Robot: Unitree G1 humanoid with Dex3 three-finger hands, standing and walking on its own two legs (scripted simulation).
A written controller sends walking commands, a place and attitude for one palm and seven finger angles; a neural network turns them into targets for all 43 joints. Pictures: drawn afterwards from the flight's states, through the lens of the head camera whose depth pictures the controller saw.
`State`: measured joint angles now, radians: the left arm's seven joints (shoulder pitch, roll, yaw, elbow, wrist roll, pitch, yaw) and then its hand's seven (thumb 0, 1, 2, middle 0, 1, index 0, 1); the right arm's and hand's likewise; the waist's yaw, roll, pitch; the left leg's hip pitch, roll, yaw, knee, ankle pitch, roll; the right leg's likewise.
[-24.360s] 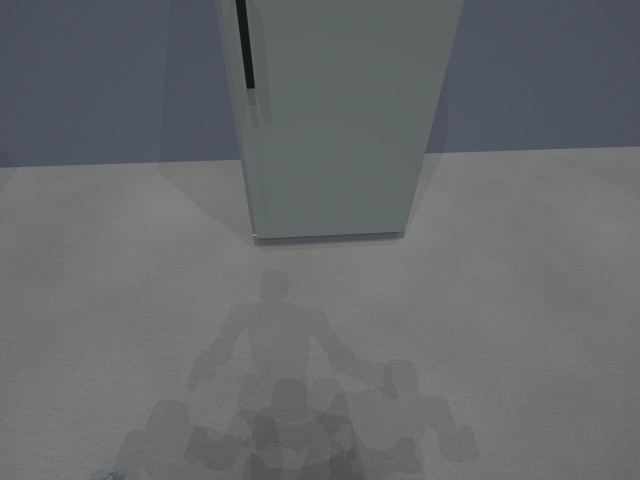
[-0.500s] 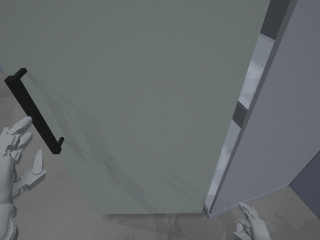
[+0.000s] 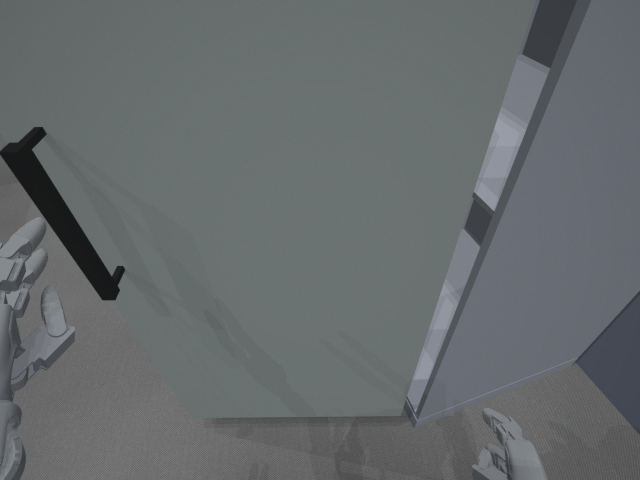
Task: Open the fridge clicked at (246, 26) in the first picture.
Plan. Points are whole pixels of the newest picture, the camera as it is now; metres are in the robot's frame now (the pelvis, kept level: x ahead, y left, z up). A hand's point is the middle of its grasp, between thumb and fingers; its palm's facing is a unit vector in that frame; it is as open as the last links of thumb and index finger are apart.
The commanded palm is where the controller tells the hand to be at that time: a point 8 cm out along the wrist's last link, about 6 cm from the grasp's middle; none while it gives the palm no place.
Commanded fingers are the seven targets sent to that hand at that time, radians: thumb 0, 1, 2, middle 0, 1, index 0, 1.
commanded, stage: step back with the hand held close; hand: left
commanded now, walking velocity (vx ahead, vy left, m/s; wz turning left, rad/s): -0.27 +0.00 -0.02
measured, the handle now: (77, 224) +0.39 +0.39 +0.12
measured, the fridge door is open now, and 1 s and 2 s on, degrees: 71 71 71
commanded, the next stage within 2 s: stop stepping back and stand still in 1.38 s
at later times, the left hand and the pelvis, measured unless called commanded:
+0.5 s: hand out of the picture +0.12 +0.32 +0.16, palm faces +0.43 -0.76 -0.48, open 7.4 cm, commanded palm +0.06 +0.35 +0.17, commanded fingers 0.00 0.90 0.90 -0.20 -0.30 -0.20 -0.30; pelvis -0.07 +0.05 -0.01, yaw +2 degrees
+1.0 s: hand out of the picture +0.06 +0.33 +0.17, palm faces +0.42 -0.80 -0.43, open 7.4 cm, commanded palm +0.01 +0.36 +0.17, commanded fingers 0.00 0.90 0.90 -0.20 -0.30 -0.20 -0.30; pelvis -0.13 +0.06 -0.01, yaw +0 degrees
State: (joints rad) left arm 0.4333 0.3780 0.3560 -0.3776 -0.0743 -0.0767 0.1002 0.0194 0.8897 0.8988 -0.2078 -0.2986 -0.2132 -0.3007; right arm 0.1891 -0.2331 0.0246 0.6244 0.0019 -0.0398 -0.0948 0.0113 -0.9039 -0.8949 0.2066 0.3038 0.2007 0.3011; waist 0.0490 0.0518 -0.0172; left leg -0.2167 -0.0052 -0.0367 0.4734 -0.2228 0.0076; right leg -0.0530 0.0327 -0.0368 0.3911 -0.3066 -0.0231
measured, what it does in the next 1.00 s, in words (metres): walks backwards: right foot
